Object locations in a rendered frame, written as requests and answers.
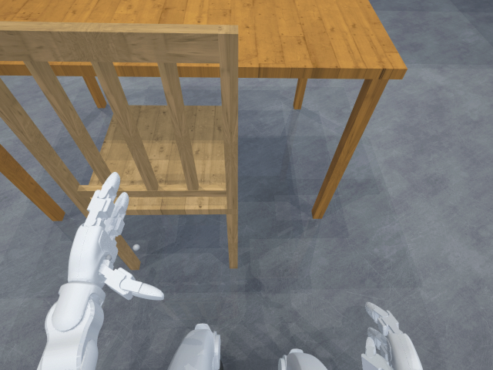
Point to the left robot thigh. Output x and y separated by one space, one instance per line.
199 350

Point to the robot right hand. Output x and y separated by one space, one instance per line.
397 350

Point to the robot left hand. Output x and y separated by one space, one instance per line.
95 239

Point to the right robot thigh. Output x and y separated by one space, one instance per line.
300 361

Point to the robot thigh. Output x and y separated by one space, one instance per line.
199 350
300 361

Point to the robot left forearm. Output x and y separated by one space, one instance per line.
72 326

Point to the chair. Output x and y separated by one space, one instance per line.
172 159

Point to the table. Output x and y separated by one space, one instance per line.
289 39

